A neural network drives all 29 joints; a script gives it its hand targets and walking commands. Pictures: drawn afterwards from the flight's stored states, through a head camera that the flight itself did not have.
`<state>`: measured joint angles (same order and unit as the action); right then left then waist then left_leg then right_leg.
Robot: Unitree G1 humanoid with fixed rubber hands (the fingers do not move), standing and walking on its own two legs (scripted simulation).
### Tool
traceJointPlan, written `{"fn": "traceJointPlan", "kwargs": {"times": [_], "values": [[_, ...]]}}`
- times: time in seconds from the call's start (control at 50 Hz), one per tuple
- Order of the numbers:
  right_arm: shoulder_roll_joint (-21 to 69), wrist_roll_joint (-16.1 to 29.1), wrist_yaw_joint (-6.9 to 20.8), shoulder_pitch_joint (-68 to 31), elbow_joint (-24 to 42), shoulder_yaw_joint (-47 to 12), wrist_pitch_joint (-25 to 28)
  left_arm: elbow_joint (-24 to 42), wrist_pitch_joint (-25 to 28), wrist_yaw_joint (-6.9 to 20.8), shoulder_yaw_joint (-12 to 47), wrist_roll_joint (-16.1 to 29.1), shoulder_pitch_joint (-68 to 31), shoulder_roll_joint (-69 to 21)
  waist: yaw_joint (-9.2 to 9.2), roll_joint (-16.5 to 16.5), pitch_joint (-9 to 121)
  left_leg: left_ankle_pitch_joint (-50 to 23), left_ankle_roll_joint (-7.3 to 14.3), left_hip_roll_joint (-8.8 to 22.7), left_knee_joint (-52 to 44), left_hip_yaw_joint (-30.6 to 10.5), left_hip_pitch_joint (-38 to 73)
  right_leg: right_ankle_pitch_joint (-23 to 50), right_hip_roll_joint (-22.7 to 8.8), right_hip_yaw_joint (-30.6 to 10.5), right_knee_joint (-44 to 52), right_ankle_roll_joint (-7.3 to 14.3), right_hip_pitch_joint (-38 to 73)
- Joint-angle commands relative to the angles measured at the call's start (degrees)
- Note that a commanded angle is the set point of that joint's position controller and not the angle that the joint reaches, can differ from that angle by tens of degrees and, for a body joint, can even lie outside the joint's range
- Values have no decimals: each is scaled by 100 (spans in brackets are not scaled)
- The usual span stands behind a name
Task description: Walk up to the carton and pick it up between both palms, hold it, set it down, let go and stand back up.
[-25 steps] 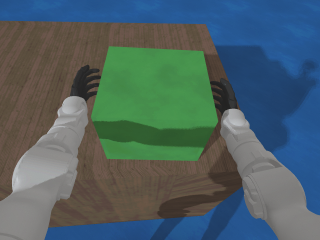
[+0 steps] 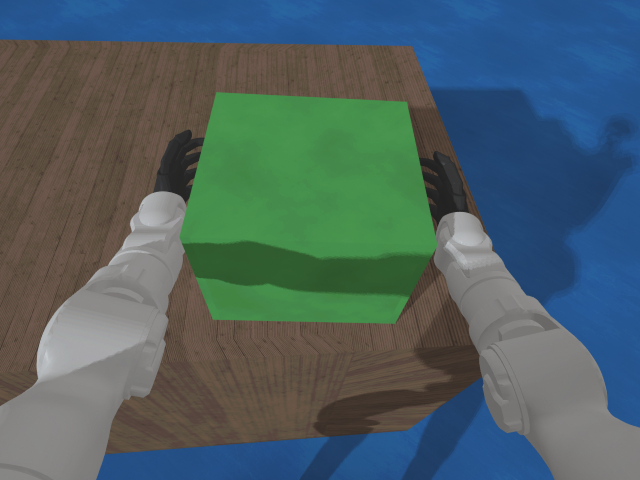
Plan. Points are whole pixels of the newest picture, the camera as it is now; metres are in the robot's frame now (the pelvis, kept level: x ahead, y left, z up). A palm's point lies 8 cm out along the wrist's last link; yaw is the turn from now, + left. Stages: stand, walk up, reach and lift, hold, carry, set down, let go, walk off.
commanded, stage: reach and lift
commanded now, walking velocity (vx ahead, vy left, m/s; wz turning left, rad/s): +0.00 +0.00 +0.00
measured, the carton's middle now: (308, 212) +0.45 +0.03 +0.05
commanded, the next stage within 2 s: none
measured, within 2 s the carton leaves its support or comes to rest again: leaves its support in 0.64 s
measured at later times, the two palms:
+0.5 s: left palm (173, 192) +0.44 +0.21 +0.09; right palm (441, 213) +0.43 -0.14 +0.08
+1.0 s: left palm (152, 181) +0.40 +0.20 +0.15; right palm (460, 216) +0.39 -0.14 +0.13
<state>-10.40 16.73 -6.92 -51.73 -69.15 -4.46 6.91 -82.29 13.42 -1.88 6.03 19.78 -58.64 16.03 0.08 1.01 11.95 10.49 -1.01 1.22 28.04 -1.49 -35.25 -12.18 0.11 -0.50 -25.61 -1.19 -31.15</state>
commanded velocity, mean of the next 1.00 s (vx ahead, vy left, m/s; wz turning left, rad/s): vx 0.00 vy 0.00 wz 0.00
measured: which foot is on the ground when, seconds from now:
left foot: down 0.00-1.00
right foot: down 0.00-1.00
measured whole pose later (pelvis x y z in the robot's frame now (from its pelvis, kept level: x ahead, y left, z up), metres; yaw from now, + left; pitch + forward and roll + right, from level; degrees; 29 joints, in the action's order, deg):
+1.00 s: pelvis -0.02 +0.00 +0.01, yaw +0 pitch +8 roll -1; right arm -5.4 -0.1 -8.5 -47.9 -67.2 6.7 2.7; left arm -82.2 9.3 -2.3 -0.5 8.8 -57.6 14.4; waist 0.1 1.0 11.7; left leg 8.9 -0.9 1.3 24.4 -1.5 -23.7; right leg -9.8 0.1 -0.5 -20.5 -1.2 -18.9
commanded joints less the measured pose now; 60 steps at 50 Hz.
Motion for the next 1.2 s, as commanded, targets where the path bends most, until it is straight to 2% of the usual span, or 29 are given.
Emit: {"fn": "traceJointPlan", "kwargs": {"times": [0.0, 0.02, 0.04, 0.14, 0.18, 0.2, 0.22, 0.28, 0.3, 0.34, 0.36, 0.46, 0.48, 0.54, 0.58, 0.62, 0.64, 0.68, 0.76, 0.78, 0.82, 0.86, 0.92, 0.96, 0.98, 1.0, 1.08, 1.12, 1.18], "values": [[-38, -152, -117, -3055, 882, 537, 367, 1086, 403, 21, -397, -646, -2969, 8, 37, -343, 3507, -2490, -343, -86, 558, 315, 2095, 2019, 117, 312, -97, -22, 801], [-40, -194, -98, -3107, 791, 505, 320, 899, 393, 16, -504, -747, -2920, 41, -74, -331, 3340, -2482, -341, -80, 565, 335, 2059, 1885, 114, 301, -73, -23, 737], [-54, -238, -139, -3109, 891, 628, 365, 1039, 368, 7, -458, -718, -3007, 12, 48, -382, 3430, -2404, -357, -95, 568, 312, 2078, 1859, 131, 319, -55, -16, 734], [63, -406, -220, -3062, 832, 717, 389, 1038, 356, 10, -600, -828, -2955, -75, 18, -372, 3433, -2515, -361, -102, 511, 337, 2056, 2047, 141, 334, -28, -32, 898], [60, -372, -180, -3129, 851, 763, 381, 1009, 390, 27, -520, -763, -3032, -165, 61, -430, 3341, -2436, -395, -80, 537, 292, 2226, 1693, 152, 388, -1, 21, 648], [80, -441, -191, -3176, 774, 828, 363, 946, 369, 22, -574, -763, -3057, -177, 72, -319, 3276, -2310, -372, -82, 547, 317, 2097, 1587, 163, 400, 14, 11, 593], [124, -405, -173, -3205, 858, 758, 353, 1053, 408, 1, -531, -740, -3135, -162, 13, -364, 3415, -2274, -355, -77, 523, 318, 2109, 1547, 155, 370, 18, 24, 634], [202, -475, -154, -3157, 905, 796, 373, 1097, 438, 29, -569, -812, -3007, -310, -7, -428, 3372, -2502, -397, -95, 535, 288, 2203, 1802, 148, 360, 21, 55, 743], [216, -519, -144, -3141, 943, 856, 394, 1111, 460, 36, -517, -800, -3019, -381, 59, -415, 3509, -2516, -396, -100, 540, 265, 2260, 1804, 159, 389, 2, 70, 684], [301, -614, -119, -3207, 931, 877, 376, 978, 487, 70, -639, -913, -3042, -360, 0, -394, 3374, -2389, -363, -100, 522, 295, 2142, 1714, 128, 345, 18, 50, 782], [387, -636, -143, -3276, 969, 882, 382, 1005, 490, 81, -591, -875, -3099, -400, 59, -320, 3303, -2307, -355, -109, 505, 306, 2170, 1729, 141, 377, 42, 25, 835], [696, -836, -72, -3421, 1116, 881, 573, 1420, 637, 121, -599, -995, -3455, -794, 48, -530, 3885, -2904, -438, -124, 524, 307, 2544, 2179, 144, 414, 67, 31, 1109], [944, -922, -31, -3448, 1225, 781, 597, 1430, 663, 176, -673, -1071, -3476, -956, -47, -434, 3933, -2887, -397, -126, 519, 315, 2546, 2234, 126, 378, 93, 39, 1283], [1768, -1217, 112, -3619, 1753, 596, 706, 1714, 741, 319, -603, -1273, -3535, -1708, -49, -478, 4315, -3190, -402, -149, 481, 301, 2731, 2667, 114, 398, 57, 18, 1683], [2720, -1655, 283, -3868, 2121, 635, 778, 1545, 749, 548, -658, -1621, -3499, -2601, -23, -417, 4395, -3242, -412, -168, 398, 328, 2784, 2730, 90, 421, 123, 28, 1910], [4612, -2122, 637, -4298, 2635, 274, 940, 1568, 920, 941, -462, -1943, -3811, -4153, -82, -376, 4570, -3393, -365, -233, 274, 436, 2853, 3151, -1, 432, 89, -56, 2315], [4869, -2157, 717, -4141, 2581, 219, 1010, 1576, 923, 1001, -297, -1966, -3632, -4548, 31, -398, 4674, -3596, -400, -220, 233, 416, 2997, 3433, 50, 474, 83, -69, 2456], [4945, -2076, 738, -3786, 2570, -34, 1017, 1761, 899, 996, -168, -1906, -3394, -4652, 89, -562, 4669, -4087, -437, -213, 243, 349, 3258, 3932, 141, 469, 83, -75, 2493], [4586, -2045, 742, -3405, 2277, 211, 848, 1852, 722, 1013, -335, -2046, -3161, -4606, 185, -707, 3776, -3833, -486, -186, 69, 229, 3284, 3235, 198, 443, 361, 19, 2362], [4468, -2000, 742, -3354, 2095, 253, 760, 1666, 595, 1057, -435, -2079, -2975, -4523, 197, -642, 3259, -3544, -424, -182, 12, 213, 3240, 2805, 193, 421, 489, 47, 2285], [4270, -1948, 752, -3665, 2295, 343, 673, 1584, 436, 1052, -477, -2048, -2895, -4555, 163, -603, 3023, -3383, -436, -155, -69, 186, 3336, 2313, 218, 436, 631, 104, 2161], [4076, -1883, 804, -3492, 2011, 436, 432, 1467, 144, 1069, -540, -2140, -2669, -4546, 187, -576, 2290, -2925, -408, -150, -253, 180, 3387, 1725, 221, 434, 789, 155, 2085], [3977, -1740, 869, -4026, 2206, 546, 209, 1720, -176, 1077, -359, -1986, -3173, -4755, 220, -637, 2140, -2241, -377, -108, -415, 86, 3344, 989, 174, 347, 898, 245, 1986], [4020, -1738, 871, -4259, 2385, 567, 83, 1830, -287, 1072, -365, -1865, -3466, -4729, 225, -423, 2035, -1758, -288, -172, -522, 144, 3090, 866, 121, 262, 938, 228, 2147], [4047, -1709, 896, -4456, 2442, 599, 3, 1731, -420, 1074, -411, -1887, -3389, -4820, 157, -460, 1912, -1518, -285, -174, -574, 136, 3077, 686, 131, 262, 931, 245, 2181], [4175, -1622, 893, -4681, 2632, 499, 31, 2086, -394, 1044, -215, -1740, -3773, -4917, 204, -485, 2239, -1615, -293, -178, -562, 154, 3184, 790, 139, 244, 927, 236, 2215], [4377, -1463, 943, -4722, 2574, 385, -230, 2187, -616, 964, -197, -1663, -3760, -5039, 96, -386, 2226, -1167, -224, -211, -719, 174, 3085, 496, 131, 183, 975, 231, 2265], [4181, -1390, 923, -4830, 2645, 564, -301, 2085, -786, 947, -149, -1637, -3715, -5065, 256, -486, 2006, -1242, -271, -211, -738, 98, 3148, 534, 141, 216, 1002, 235, 2161], [4297, -1308, 911, -4829, 2768, 397, -457, 2257, -904, 936, -115, -1527, -3703, -5089, 160, -399, 2155, -1085, -211, -229, -762, 123, 3130, 473, 139, 142, 1010, 203, 2266]]}}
